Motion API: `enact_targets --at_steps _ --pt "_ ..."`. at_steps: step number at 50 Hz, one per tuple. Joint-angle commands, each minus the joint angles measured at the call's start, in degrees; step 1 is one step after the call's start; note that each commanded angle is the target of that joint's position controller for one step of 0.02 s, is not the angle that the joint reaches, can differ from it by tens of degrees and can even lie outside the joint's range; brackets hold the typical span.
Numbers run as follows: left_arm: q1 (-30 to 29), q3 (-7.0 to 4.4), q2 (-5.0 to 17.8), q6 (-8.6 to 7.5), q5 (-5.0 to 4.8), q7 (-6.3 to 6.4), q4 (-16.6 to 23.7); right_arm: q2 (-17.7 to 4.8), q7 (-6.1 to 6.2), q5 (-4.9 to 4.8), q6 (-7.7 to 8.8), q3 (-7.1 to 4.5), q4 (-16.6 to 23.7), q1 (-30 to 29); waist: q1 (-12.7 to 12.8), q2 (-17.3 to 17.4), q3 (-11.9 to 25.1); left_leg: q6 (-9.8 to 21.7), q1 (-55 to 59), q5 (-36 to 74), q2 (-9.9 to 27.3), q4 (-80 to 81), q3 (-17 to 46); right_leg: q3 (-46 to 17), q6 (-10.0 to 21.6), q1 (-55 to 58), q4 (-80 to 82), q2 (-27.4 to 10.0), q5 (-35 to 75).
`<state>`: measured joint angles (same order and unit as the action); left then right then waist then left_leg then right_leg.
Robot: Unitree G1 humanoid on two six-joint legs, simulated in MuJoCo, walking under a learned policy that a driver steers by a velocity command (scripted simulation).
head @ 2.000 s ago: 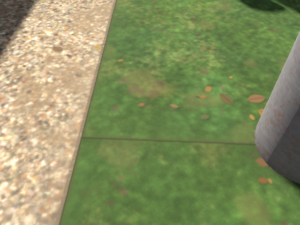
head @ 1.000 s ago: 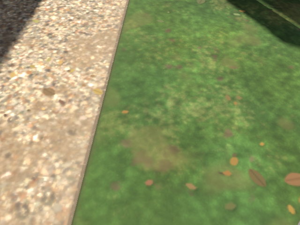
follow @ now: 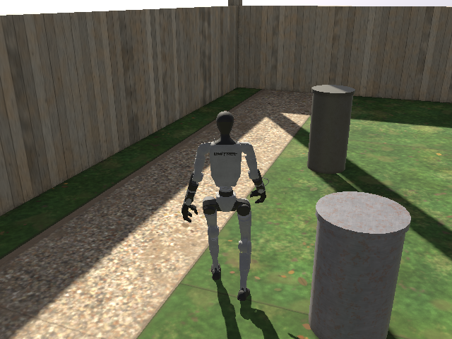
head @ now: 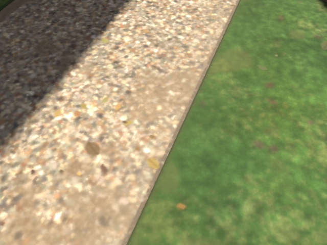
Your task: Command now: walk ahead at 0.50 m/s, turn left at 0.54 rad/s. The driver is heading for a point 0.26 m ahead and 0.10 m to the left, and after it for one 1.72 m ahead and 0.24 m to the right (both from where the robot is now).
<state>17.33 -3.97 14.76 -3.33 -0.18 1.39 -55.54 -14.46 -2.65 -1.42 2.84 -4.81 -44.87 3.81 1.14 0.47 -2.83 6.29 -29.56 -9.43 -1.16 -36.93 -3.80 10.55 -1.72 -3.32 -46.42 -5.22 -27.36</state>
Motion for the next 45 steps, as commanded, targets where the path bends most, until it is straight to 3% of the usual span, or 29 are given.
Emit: enact_targets --at_steps 1,2,3,4,5,7,10,14,16,18,20,21,22,23,24,25,26,27,28,29,31,33,36,40,42,44,45 --pt "-5.8 -0.49 6.9 -5.4 -2.12 -1.58 9.3 -12.9 0.84 0.83 0.72 -3.47 -0.6 20.3 -8.5 6.3 19.9 16.2 51.6 -4.7 19.5 20.2 45.9 -16.1 2.1 -43.5 -36.0 4.7 -3.3" --pt "-8.1 -0.4 6.9 -6.16 -2.65 -1.71 10.0 -10.3 0.91 0.65 1.16 -2.79 -0.2 17.1 -7.0 4.2 13.4 13.8 43.9 -0.9 17.3 20.0 36.8 -15.3 3.4 -44.4 -32.1 2.1 1.9" --pt "-8.1 -0.66 6.9 -6.18 -1.35 -1.24 9.3 -8.4 0.85 0.48 1.38 -2.18 0.9 12.4 -4.1 -0.4 9.2 11.9 34.5 4.3 14.7 20.4 30.3 -15.0 3.3 -40.8 -26.9 -0.3 5.7" --pt "-7.3 -1.36 7.7 -5.47 -0.28 -0.86 8.9 -6.5 1.01 0.71 1.46 -1.55 2.0 9.2 -1.9 -0.2 7.2 10.9 27.4 8.9 12.8 21.6 25.9 -15.0 2.8 -36.2 -22.5 -1.9 7.9" --pt "-6.4 -1.61 7.7 -4.52 0.01 -0.87 9.1 -6.1 1.24 0.99 1.47 -1.28 2.7 8.0 -0.4 0.6 6.6 10.6 23.1 10.6 11.6 22.9 24.4 -15.1 2.2 -32.8 -20.4 -2.5 9.1" --pt "-6.4 -1.38 5.7 -3.33 0.97 -0.52 9.9 -7.7 1.73 0.69 1.53 -1.6 2.4 8.9 0.3 1.1 5.7 10.9 19.1 13.1 10.1 24.5 22.0 -14.1 0.4 -31.3 -15.1 -2.3 11.5" --pt "-13.2 -1.04 5.0 -3.03 1.12 -0.12 12.4 -9.6 3.02 0.46 1.46 -2.13 1.9 12.2 -1.6 1.8 3.2 9.9 17.3 12.3 8.4 25.6 19.7 -13.5 -1.5 -33.6 -3.5 -0.5 20.6" --pt "-21.2 -0.18 3.8 -3.89 0.49 -1.33 14.6 -9.6 3.72 0.22 0.66 -2.12 1.2 14.9 -4.9 4.4 1.0 6.6 15.6 4.4 5.8 25.4 18.3 -12.7 -1.3 -28.6 13.2 3.1 33.1" --pt "-23.6 -0.18 4.6 -4.27 -0.23 -1.93 15.7 -9.5 3.69 -0.01 0.64 -2.11 0.4 16.5 -5.7 4.9 1.1 6.0 16.6 3.7 6.8 23.9 20.0 -13.3 -0.9 -26.1 16.1 4.1 35.0" --pt "-22.9 -0.5 6.2 -4.64 -0.1 -2.44 15.7 -8.7 3.84 -0.31 0.69 -2.04 0.2 17.5 -5.7 5.3 1.6 5.5 20.9 2.5 8.0 20.6 23.1 -14.7 0.2 -25.0 19.6 4.2 33.6" --pt "-20.5 -1.0 8.0 -5.13 -0.21 -2.63 15.2 -9.1 4.19 -0.15 0.47 -2.21 0.3 17.1 -3.8 6.9 2.1 4.8 24.5 6.2 9.7 16.5 26.2 -15.3 1.6 -23.2 20.0 4.2 27.5" --pt "-16.6 -1.2 8.6 -5.43 -0.13 -2.73 13.9 -8.6 4.27 0.19 0.31 -2.02 0.3 16.6 -1.8 7.9 3.2 4.3 26.0 11.0 10.1 14.1 25.7 -13.9 2.9 -20.1 20.7 4.4 26.4" --pt "-10.7 -1.83 9.9 -5.68 0.49 -2.6 11.9 -7.3 4.11 0.54 0.31 -1.51 0.6 16.3 0.8 7.6 6.4 3.0 26.2 18.9 7.7 8.0 23.8 -12.8 4.8 -12.3 21.7 4.7 26.7" --pt "-2.7 -2.52 12.5 -5.62 1.07 -2.57 10.6 -5.3 3.84 1.36 0.39 -0.55 1.5 16.2 4.3 3.4 13.8 1.2 21.8 16.6 4.7 -6.0 20.2 -18.7 8.4 0.6 19.9 -1.7 26.2" --pt "5.4 -3.98 17.5 -4.92 1.62 -2.73 8.2 -2.0 3.59 -0.06 1.02 0.31 1.5 25.4 2.1 -14.4 22.1 -4.0 2.1 -1.7 -4.4 -27.7 13.5 -43.2 19.1 21.4 22.7 -13.6 17.6" --pt "6.1 -3.02 13.3 -4.55 -0.42 -3.59 6.8 -4.4 3.66 -0.66 1.48 0.43 0.8 26.8 2.0 -19.0 21.3 -4.4 -9.0 -24.0 -4.6 -35.8 14.8 -58.0 20.9 24.2 30.4 -17.0 4.6" --pt "1.6 -1.66 9.0 -4.28 -1.35 -3.63 8.1 -8.8 3.57 -0.78 1.71 -0.47 2.0 19.8 2.7 -11.5 12.3 -3.8 -13.4 -20.2 -0.6 -38.9 14.5 -51.7 18.2 17.4 31.3 -14.9 0.5" --pt "-2.7 -0.99 7.7 -3.61 -0.74 -3.53 9.6 -8.9 3.62 -0.11 1.97 -0.35 3.3 13.9 2.4 -5.6 7.3 -3.5 -12.5 -15.5 1.9 -37.2 11.6 -44.0 16.4 9.5 32.0 -12.0 4.5" --pt "-5.1 -0.65 7.2 -3.09 -0.3 -3.46 10.0 -8.4 3.65 0.99 2.37 -0.41 4.1 10.8 1.6 -3.1 3.2 -3.8 -12.1 -12.1 3.6 -32.9 10.2 -39.1 16.0 2.9 32.9 -9.7 11.4" --pt "-5.4 -0.21 6.7 -3.07 0.1 -3.25 10.1 -7.7 3.62 1.71 2.63 -0.61 4.7 10.3 0.4 -3.7 2.9 -4.0 -9.2 -9.8 5.1 -28.8 10.0 -36.1 15.4 -0.5 33.4 -7.9 17.9" --pt "-3.8 0.02 6.7 -2.89 -0.17 -2.98 9.4 -5.4 3.42 1.95 2.82 -0.28 5.3 10.7 -0.6 -5.8 4.0 -5.1 -5.8 -9.4 5.2 -22.3 8.5 -32.5 15.8 -2.5 34.2 -5.5 25.2" --pt "-2.1 -0.61 9.0 -2.53 -0.68 -2.32 8.8 -3.5 3.3 2.01 2.86 0.38 6.6 7.9 -0.4 -6.6 3.8 -6.8 -4.8 -8.5 4.5 -14.0 6.7 -30.2 16.8 -4.6 35.2 -5.3 27.2" --pt "-0.8 -1.28 11.0 -1.74 -1.18 -1.41 8.8 -2.6 2.76 1.6 3.03 1.15 7.9 1.7 1.2 -6.0 2.7 -8.0 0.4 2.5 2.8 -1.5 5.9 -27.1 15.4 -9.2 36.1 -3.4 24.9" --pt "3.6 -1.31 10.9 -0.9 -1.73 -1.18 7.8 -4.4 2.06 0.74 3.55 0.89 9.5 -4.0 3.0 -6.3 2.0 -8.1 5.9 9.4 0.8 6.5 7.0 -28.6 13.4 -9.7 33.8 -3.4 21.5" --pt "4.2 -1.41 11.0 -0.47 -1.76 -0.96 7.8 -5.8 1.98 0.45 3.97 0.43 10.0 -4.5 2.1 -6.7 1.9 -7.5 8.9 7.7 0.7 9.4 7.5 -31.4 12.4 -8.7 31.4 -4.1 18.9" --pt "3.5 -1.28 10.0 -0.2 -1.44 -0.66 8.4 -7.4 2.34 0.53 4.4 -0.39 8.9 0.3 -1.3 -6.6 3.3 -5.8 17.3 6.3 1.3 12.5 7.5 -32.3 10.4 -10.1 26.2 -2.4 18.4" --pt "2.5 -0.71 8.3 -0.35 -1.04 -0.67 9.2 -9.3 2.81 1.06 4.58 -1.19 7.8 6.2 -4.5 -5.7 6.6 -4.0 26.0 4.5 4.3 12.7 9.2 -30.2 8.6 -13.3 19.1 0.3 19.3"
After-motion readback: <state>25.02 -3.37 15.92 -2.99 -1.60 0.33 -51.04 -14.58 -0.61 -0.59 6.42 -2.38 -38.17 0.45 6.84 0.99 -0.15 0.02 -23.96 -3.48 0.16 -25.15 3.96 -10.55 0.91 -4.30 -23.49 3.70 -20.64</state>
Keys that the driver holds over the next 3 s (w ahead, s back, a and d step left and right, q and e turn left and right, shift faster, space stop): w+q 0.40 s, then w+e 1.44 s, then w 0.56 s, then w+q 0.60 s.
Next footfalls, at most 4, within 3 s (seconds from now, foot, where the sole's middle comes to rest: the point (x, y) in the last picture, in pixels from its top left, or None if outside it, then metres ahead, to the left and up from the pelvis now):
0.46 right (193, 237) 0.47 -0.08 -0.75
0.92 left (124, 196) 0.64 0.20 -0.75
1.40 right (189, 142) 0.91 -0.08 -0.75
1.90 left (170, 91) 1.24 0.01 -0.75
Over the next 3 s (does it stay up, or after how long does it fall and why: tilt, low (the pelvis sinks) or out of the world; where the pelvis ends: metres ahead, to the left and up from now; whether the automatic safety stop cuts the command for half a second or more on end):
stays up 1.56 -0.29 0.00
